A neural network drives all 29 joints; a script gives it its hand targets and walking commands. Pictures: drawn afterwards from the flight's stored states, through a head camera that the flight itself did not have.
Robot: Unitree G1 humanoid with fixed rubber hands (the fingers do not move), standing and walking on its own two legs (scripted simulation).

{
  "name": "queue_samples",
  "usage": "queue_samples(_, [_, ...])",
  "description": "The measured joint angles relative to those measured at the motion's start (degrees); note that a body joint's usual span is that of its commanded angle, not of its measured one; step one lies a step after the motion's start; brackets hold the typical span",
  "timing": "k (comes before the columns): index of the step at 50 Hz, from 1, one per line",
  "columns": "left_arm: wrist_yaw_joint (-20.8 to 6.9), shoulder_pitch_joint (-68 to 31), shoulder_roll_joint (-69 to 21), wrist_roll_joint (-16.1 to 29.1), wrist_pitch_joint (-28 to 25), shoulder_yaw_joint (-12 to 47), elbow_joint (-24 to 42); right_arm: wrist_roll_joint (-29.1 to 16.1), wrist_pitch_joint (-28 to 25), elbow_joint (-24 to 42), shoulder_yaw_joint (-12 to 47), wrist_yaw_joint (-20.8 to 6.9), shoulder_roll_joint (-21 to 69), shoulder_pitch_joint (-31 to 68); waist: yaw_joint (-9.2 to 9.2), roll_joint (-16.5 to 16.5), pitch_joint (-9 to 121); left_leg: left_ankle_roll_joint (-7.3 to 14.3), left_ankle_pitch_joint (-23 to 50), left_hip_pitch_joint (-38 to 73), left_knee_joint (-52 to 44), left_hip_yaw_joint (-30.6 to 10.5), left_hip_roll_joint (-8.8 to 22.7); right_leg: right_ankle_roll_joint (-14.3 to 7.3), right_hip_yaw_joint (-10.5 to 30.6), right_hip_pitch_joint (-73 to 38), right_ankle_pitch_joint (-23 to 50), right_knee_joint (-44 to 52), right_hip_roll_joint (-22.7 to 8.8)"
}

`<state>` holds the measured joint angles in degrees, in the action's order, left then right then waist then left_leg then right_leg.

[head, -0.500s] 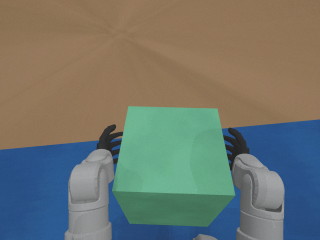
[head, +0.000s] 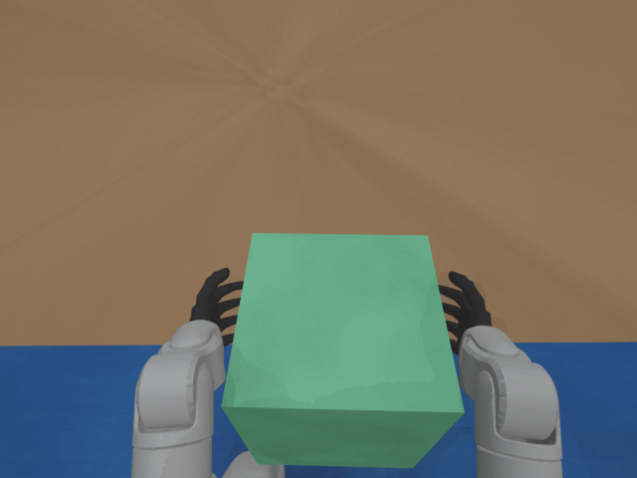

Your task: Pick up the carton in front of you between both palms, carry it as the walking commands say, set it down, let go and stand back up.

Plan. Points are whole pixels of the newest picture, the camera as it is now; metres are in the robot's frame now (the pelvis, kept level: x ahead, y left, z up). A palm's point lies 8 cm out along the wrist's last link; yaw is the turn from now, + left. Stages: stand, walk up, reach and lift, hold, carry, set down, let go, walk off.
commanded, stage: carry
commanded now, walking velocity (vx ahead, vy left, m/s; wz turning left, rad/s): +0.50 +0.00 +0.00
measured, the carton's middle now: (337, 357) +0.26 +0.01 -0.01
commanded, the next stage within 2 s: none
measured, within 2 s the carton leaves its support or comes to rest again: neither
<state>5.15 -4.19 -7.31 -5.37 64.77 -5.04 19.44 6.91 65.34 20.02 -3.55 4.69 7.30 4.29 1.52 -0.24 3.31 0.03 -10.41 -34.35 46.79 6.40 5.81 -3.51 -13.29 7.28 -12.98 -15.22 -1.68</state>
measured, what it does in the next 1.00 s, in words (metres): walks ahead: left foot, then right foot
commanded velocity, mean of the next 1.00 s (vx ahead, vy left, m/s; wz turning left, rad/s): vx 0.50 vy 0.00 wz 0.00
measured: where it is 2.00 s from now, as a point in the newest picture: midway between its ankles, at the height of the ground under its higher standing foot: (348, 190)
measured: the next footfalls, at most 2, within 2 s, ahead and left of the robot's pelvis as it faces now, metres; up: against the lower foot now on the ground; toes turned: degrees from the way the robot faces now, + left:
left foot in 0.20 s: +0.33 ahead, +0.12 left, +0.00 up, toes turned +10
right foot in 0.68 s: +0.66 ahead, -0.09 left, +0.00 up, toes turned -13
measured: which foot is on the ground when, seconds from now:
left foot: up 0.00-0.18, down 0.20-0.70, up 0.72-1.00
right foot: down 0.00-0.22, up 0.24-0.66, down 0.68-1.00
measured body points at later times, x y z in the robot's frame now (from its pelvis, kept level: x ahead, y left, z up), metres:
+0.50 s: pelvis +0.35 +0.04 +0.00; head +0.37 +0.05 +0.45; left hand +0.64 +0.17 +0.07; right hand +0.61 -0.13 +0.08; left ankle +0.29 +0.11 -0.75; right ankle +0.42 -0.11 -0.70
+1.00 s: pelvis +0.67 -0.01 -0.01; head +0.72 -0.03 +0.44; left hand +1.05 +0.13 +0.15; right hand +1.05 -0.17 +0.14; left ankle +0.75 +0.13 -0.67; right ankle +0.62 -0.08 -0.75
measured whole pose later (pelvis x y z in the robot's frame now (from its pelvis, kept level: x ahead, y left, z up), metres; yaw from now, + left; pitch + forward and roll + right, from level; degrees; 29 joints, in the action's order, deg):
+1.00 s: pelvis +0.67 -0.01 -0.01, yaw -2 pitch +6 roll +1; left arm 8.4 -42.9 -1.0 -2.4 75.7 -14.2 5.8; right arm 4.2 76.9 6.3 -13.1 7.0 0.1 43.8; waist 2.5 1.1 -1.2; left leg 2.4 -14.2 -42.5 58.4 3.5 4.8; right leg -4.3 -10.9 12.8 -19.3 -23.4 -1.0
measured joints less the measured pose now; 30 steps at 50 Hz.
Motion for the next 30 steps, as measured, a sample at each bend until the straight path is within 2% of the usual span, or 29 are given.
queue_samples(6, [-0.06,-1.08,-0.03,0.09,1.59,0.76,3.38,-0.8,1.78,4.7,-0.49,0.53,-0.01,0.06,-1.24,0.34,1.69,0.85,6.7,0.84,-14.02,3.83,-0.87,2.97,0.64,-9.78,-6.92,1.78,0.03])
queue_samples(9, [-0.06,-2.11,-0.09,-0.38,3.14,0.56,4.33,-1.14,3.15,5.06,-1.04,0.58,0.03,1.5,-1.33,-0.33,2.09,1.97,6.47,5.05,-18.91,6.71,-2.59,4.87,1.27,-13.34,-12.97,-2.4,-1.1])
queue_samples(10, [-0.05,-2.58,-0.03,-0.52,3.61,0.1,4.35,-1.2,3.35,4.35,-1.06,0.58,0.1,2.32,-1.56,-1.11,2.09,2.9,6.75,6.42,-18.9,7.46,-3.41,5.25,1.32,-12.87,-15.86,-7.43,-2.43])
queue_samples(11, [-0.03,-3.19,-0.12,-0.61,3.97,-0.75,3.81,-1.14,3.24,2.86,-1.07,0.56,0.19,3.3,-1.93,-2.28,1.89,4.18,5.13,6.31,-16.03,8.25,-3.94,5.14,2.06,-9.98,-15.33,-15.88,-4.36])
queue_samples(12, [-0.02,-3.68,-0.17,-0.73,4.32,-1.51,3.14,-1.09,3.29,1.3,-1.18,0.55,0.29,4.32,-2.38,-2.45,1.52,5.08,2.82,6.42,-14.07,8.58,-3.93,4.98,4.55,-5.39,-14.57,-26.39,-4.6])
queue_samples(14, [-0.03,-4.32,-0.23,-0.94,4.86,-2.3,1.89,-0.98,3.58,-0.74,-1.52,0.55,0.44,5.43,-2.72,-1.7,0.27,5.49,0.4,8.67,-14.92,8.69,-3.63,4.04,8.77,4.64,-13.24,-44.59,-2.91])
queue_samples(16, [-0.03,-4.46,-0.24,-1.1,4.99,-2.12,1.07,-1.0,3.64,-1.21,-1.81,0.54,0.45,5.14,-2.89,-0.99,-0.76,4.93,0.33,12.18,-18.69,8.54,-3.71,2.93,9.45,12.58,-9.74,-51.63,-2.4])
queue_samples(18, [-0.03,-4.5,-0.26,-1.16,4.69,-1.58,0.71,-1.11,3.44,-0.72,-2.07,0.54,0.36,4.49,-3.0,-0.39,-1.32,4.8,0.31,15.77,-22.69,8.19,-3.83,2.54,8.96,18.35,-6.07,-50.21,-2.81])
queue_samples(22, [-0.01,-4.24,-0.27,-1.17,3.6,-0.49,1.35,-1.47,2.69,1.06,-2.41,0.51,0.24,3.56,-3.0,0.33,-1.07,4.0,-0.73,22.54,-28.85,7.15,-3.99,3.33,7.95,25.37,-0.96,-39.81,-3.91])
queue_samples(26, [0.26,-4.1,-0.25,-0.91,3.69,-0.13,3.99,-1.87,2.81,3.36,-2.38,0.48,0.26,3.79,-2.45,0.29,-0.26,2.63,-3.53,29.23,-32.44,6.45,-4.13,3.98,6.34,27.65,4.53,-27.44,-4.41])
queue_samples(30, [0.95,-5.9,-0.44,0.06,5.28,-1.19,7.7,-2.07,4.27,6.26,-2.7,0.54,0.52,6.22,-1.87,0.13,0.0,0.64,-8.52,35.54,-32.91,6.11,-4.11,2.96,3.71,26.72,8.88,-18.65,-3.42])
